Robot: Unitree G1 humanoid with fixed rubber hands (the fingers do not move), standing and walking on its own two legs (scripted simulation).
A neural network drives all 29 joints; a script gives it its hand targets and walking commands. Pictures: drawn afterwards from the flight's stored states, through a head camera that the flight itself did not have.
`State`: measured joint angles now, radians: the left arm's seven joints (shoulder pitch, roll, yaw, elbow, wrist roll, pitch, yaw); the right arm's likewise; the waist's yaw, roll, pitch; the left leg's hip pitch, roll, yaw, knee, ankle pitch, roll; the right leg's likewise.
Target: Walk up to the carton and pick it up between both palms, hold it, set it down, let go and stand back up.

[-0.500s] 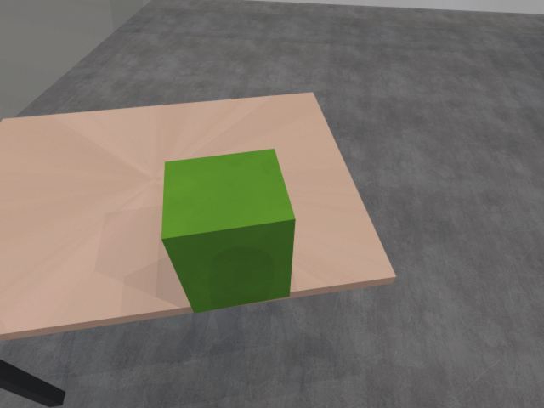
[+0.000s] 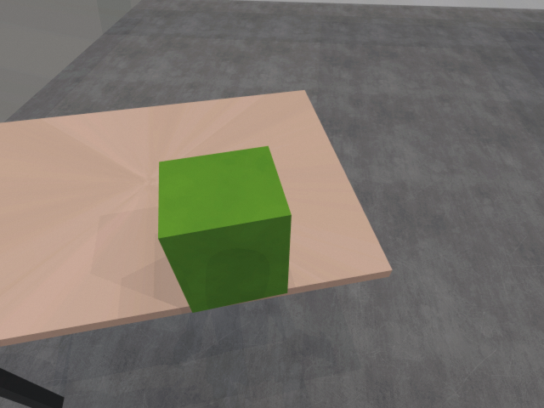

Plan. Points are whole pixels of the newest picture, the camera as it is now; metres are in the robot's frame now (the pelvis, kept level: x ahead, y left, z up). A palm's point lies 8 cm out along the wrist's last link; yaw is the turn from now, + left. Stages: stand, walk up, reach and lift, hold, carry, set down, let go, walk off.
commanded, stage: reach and lift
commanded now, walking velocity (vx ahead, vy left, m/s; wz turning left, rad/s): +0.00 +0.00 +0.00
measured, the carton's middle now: (228, 233) +0.42 +0.10 -0.01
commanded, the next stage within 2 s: none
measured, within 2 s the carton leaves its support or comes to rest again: neither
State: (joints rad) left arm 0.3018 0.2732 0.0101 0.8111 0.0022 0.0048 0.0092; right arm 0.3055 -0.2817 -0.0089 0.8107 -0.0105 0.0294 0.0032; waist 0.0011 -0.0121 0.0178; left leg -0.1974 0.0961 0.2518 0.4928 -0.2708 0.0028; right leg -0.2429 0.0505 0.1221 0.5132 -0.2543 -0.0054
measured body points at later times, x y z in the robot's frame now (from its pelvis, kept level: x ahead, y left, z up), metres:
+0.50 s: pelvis -0.01 -0.01 -0.01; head +0.01 +0.00 +0.44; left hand +0.15 +0.25 -0.10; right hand +0.15 -0.25 -0.10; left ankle +0.00 +0.11 -0.74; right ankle +0.01 -0.12 -0.74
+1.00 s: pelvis +0.01 +0.00 +0.01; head +0.00 +0.02 +0.46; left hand +0.16 +0.25 -0.07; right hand +0.19 -0.21 -0.06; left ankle +0.00 +0.11 -0.74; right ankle +0.01 -0.12 -0.74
